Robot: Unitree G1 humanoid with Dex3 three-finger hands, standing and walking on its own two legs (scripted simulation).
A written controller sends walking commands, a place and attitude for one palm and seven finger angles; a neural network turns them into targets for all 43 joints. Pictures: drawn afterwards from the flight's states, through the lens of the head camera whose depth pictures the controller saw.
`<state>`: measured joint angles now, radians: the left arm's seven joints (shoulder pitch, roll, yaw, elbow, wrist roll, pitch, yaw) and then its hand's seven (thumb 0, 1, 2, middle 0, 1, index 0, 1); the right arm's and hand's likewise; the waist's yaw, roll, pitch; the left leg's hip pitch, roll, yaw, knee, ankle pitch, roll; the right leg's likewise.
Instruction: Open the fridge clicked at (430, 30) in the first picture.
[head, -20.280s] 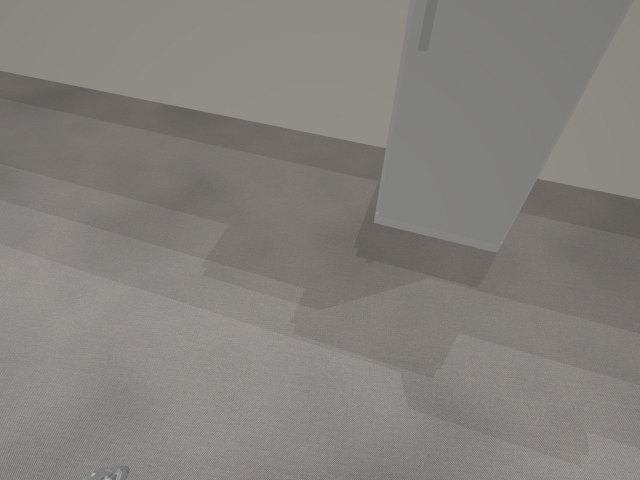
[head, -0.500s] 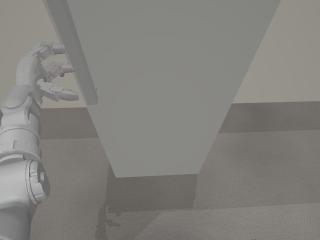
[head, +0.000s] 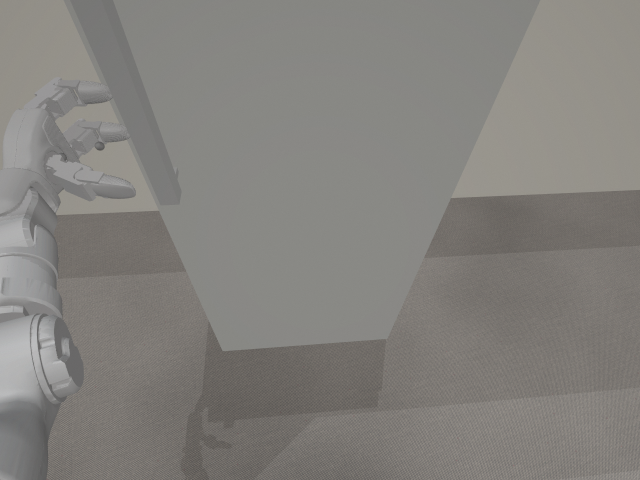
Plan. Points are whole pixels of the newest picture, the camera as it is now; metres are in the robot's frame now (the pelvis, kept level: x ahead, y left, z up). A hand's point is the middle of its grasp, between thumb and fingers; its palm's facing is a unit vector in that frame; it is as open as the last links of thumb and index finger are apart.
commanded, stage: move the hooked fingers beside the handle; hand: left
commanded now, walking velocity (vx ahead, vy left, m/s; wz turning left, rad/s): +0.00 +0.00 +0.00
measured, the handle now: (122, 53) +0.51 +0.20 +0.25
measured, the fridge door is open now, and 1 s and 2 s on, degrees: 0 0 0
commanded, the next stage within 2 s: feel for the door with the fingertips in 0.32 s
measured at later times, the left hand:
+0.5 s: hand (99, 144) +0.46 +0.25 +0.17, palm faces +0.03 -1.00 +0.00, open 13.4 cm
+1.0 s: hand (102, 144) +0.46 +0.24 +0.17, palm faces +0.08 -1.00 -0.01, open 13.4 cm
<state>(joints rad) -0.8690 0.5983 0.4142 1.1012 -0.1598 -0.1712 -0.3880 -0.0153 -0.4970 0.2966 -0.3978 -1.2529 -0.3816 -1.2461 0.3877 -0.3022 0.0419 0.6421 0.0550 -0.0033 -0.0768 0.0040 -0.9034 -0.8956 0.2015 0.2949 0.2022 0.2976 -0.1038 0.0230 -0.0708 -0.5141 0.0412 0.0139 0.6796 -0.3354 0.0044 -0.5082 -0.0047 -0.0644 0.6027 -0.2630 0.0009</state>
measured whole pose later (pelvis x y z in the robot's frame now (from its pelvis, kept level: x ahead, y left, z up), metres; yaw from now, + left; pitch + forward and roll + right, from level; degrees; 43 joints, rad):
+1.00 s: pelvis +0.00 +0.00 +0.00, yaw +3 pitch +10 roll -2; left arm -0.96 0.52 0.27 1.12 -0.19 -0.16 -0.27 -0.02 -0.50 0.30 -0.39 -1.29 -0.37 -1.30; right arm 0.37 -0.28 0.05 0.70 0.04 -0.07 -0.07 0.00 -0.90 -0.90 0.20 0.29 0.20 0.30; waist -0.07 0.02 -0.07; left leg -0.55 0.02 -0.04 0.71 -0.34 0.01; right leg -0.52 -0.03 -0.11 0.63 -0.28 0.00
